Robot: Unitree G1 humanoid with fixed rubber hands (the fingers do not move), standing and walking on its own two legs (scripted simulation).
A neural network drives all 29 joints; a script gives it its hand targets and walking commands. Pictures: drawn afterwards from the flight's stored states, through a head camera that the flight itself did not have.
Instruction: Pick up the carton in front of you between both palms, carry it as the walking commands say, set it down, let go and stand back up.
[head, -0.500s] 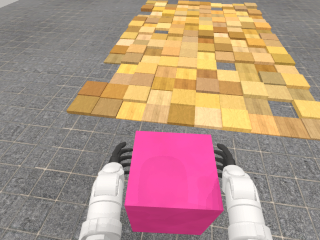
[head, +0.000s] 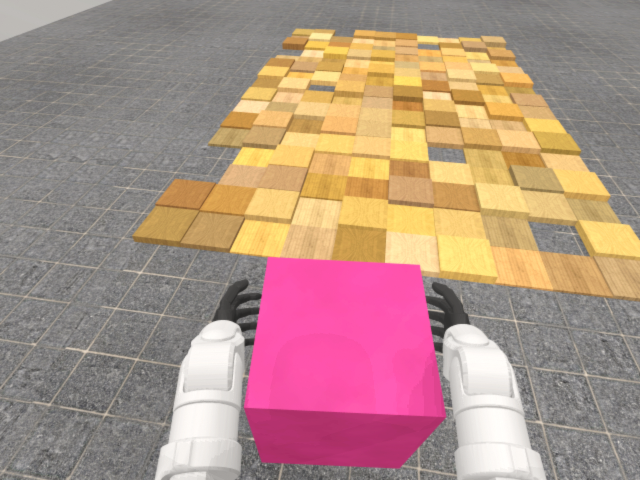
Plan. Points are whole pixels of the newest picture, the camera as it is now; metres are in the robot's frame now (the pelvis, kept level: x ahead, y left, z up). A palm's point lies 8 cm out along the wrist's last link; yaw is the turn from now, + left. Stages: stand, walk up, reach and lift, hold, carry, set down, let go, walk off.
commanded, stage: hold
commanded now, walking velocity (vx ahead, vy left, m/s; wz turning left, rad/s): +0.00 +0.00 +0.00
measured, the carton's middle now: (337, 368) +0.28 +0.00 -0.03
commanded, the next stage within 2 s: carry in 0.94 s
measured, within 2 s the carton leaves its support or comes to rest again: neither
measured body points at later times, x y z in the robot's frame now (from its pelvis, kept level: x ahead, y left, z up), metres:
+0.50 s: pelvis +0.00 +0.01 +0.00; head -0.04 +0.01 +0.45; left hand +0.31 +0.15 +0.04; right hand +0.30 -0.15 +0.04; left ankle +0.02 +0.14 -0.75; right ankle +0.01 -0.12 -0.75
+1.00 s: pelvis +0.00 +0.00 +0.00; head -0.04 +0.00 +0.45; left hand +0.30 +0.15 +0.04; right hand +0.30 -0.15 +0.04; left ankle +0.02 +0.14 -0.75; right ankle +0.01 -0.12 -0.75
